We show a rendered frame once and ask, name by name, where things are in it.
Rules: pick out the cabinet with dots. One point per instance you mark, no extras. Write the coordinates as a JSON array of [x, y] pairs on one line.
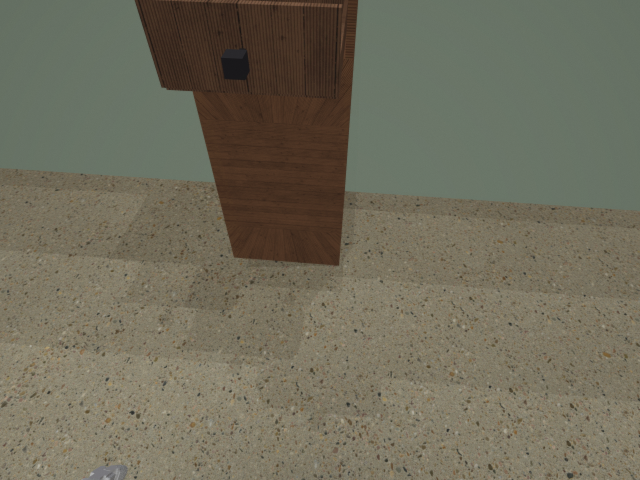
[[279, 165]]

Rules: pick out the drawer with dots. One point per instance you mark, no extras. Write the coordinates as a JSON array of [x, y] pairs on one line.
[[295, 47]]

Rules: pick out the handle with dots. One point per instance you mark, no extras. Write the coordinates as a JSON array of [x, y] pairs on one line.
[[235, 64]]

